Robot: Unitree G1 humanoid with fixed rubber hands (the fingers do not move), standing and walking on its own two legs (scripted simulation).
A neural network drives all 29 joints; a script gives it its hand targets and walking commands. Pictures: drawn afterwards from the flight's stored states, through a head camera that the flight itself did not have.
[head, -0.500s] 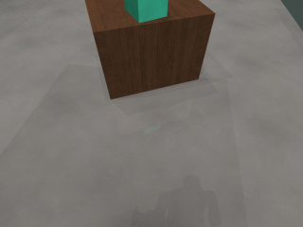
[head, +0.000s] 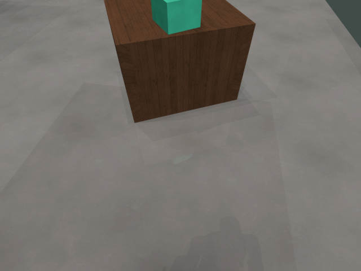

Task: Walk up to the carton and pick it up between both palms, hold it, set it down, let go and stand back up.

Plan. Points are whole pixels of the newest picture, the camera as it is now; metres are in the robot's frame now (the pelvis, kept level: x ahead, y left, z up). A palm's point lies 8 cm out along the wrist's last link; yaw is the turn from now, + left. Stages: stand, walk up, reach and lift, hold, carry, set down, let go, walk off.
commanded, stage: walk up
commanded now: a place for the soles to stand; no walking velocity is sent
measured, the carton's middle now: (175, 8) +1.54 +0.01 -0.05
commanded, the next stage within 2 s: none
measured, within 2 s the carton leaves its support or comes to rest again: neither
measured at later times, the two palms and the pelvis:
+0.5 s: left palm out of the picture +0.08 +0.34 -0.16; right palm (261, 263) +0.16 -0.18 -0.12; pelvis +0.11 +0.08 -0.02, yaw +3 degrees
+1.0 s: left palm (90, 166) +0.45 +0.31 -0.14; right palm (241, 187) +0.36 -0.18 -0.14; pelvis +0.37 +0.07 -0.02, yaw +5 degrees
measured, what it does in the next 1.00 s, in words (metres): walks ahead: left foot, then right foot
